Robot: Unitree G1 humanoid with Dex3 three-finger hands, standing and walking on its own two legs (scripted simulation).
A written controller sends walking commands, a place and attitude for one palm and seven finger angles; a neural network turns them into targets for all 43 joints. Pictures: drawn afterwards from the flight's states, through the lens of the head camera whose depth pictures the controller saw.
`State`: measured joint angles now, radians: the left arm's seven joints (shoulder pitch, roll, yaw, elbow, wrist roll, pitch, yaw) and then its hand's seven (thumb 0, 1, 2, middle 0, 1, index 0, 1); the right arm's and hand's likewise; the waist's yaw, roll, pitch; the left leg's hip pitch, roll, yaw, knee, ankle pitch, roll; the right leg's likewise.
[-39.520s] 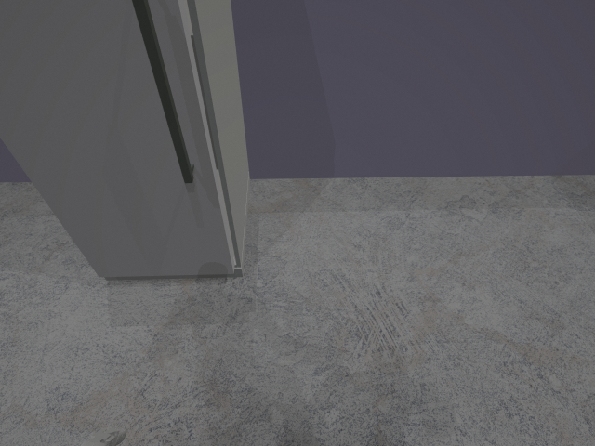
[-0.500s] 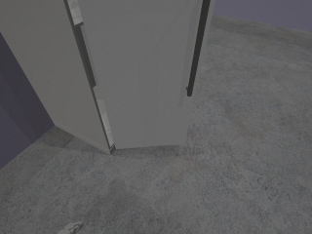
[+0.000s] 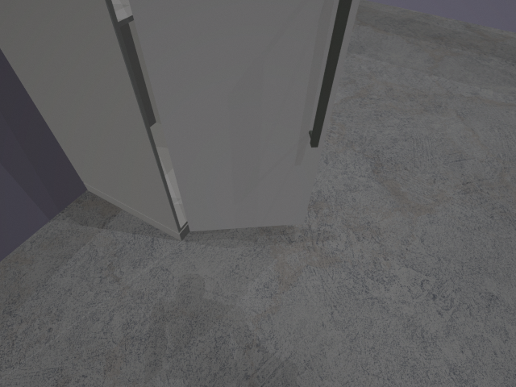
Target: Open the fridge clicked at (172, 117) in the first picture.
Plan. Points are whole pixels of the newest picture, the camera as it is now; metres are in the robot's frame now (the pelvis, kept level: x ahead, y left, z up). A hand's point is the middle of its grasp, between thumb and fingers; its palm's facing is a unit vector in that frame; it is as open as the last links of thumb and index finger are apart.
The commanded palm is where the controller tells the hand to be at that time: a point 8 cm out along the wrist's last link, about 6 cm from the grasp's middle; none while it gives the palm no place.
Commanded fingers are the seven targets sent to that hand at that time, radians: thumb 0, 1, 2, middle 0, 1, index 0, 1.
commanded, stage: let the arm hang, fingers relaxed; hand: right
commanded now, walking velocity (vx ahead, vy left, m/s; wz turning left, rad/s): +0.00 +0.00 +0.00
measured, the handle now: (328, 65) +0.82 -0.11 +0.08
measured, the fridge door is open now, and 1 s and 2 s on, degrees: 55 55 55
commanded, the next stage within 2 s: look to check the result in 0.34 s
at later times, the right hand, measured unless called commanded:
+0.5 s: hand out of the picture +0.04 -0.18 -0.17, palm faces -0.03 +0.98 -0.21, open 7.3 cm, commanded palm none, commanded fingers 0.00 -0.90 -0.90 0.20 0.30 0.20 0.30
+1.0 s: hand out of the picture +0.05 -0.17 -0.18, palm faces -0.03 +0.98 -0.19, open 7.3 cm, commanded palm none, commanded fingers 0.00 -0.90 -0.90 0.20 0.30 0.20 0.30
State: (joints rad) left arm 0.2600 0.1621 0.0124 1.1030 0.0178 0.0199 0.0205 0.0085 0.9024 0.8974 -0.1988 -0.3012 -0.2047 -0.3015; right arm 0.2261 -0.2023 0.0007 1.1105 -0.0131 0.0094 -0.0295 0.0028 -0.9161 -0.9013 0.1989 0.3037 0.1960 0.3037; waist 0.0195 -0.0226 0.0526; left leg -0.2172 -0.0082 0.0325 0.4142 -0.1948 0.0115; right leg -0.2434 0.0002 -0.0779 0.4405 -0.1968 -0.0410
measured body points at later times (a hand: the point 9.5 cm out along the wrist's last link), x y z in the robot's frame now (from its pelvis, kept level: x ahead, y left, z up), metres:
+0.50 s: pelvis +0.02 +0.00 +0.00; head +0.04 +0.00 +0.45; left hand +0.02 +0.23 -0.16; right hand +0.04 -0.23 -0.16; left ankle +0.02 +0.11 -0.74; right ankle +0.03 -0.09 -0.74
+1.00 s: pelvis +0.03 +0.00 +0.00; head +0.04 +0.00 +0.45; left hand +0.03 +0.23 -0.16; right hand +0.05 -0.22 -0.16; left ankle +0.02 +0.11 -0.74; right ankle +0.03 -0.09 -0.74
